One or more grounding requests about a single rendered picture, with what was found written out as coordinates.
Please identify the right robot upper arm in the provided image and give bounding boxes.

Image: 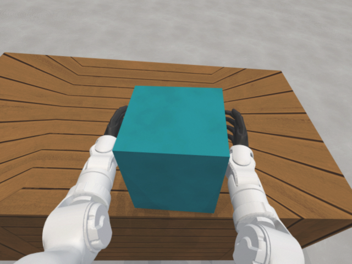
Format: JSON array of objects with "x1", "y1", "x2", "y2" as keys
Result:
[{"x1": 233, "y1": 223, "x2": 305, "y2": 264}]

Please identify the left robot hand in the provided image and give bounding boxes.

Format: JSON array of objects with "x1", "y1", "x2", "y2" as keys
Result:
[{"x1": 104, "y1": 105, "x2": 128, "y2": 138}]

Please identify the pedestal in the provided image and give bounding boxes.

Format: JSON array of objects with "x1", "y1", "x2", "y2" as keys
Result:
[{"x1": 0, "y1": 52, "x2": 352, "y2": 261}]

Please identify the robot left forearm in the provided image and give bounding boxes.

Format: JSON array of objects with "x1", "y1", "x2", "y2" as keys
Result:
[{"x1": 42, "y1": 135, "x2": 118, "y2": 250}]

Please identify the carton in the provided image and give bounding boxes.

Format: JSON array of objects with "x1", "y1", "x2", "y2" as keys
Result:
[{"x1": 112, "y1": 86, "x2": 230, "y2": 213}]

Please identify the right robot hand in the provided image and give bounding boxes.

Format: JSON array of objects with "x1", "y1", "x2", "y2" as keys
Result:
[{"x1": 225, "y1": 108, "x2": 249, "y2": 147}]

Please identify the robot right forearm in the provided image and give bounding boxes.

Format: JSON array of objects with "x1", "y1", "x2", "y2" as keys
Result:
[{"x1": 225, "y1": 145, "x2": 292, "y2": 236}]

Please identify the left robot upper arm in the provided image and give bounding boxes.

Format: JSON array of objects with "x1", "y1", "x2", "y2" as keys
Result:
[{"x1": 13, "y1": 201, "x2": 112, "y2": 264}]

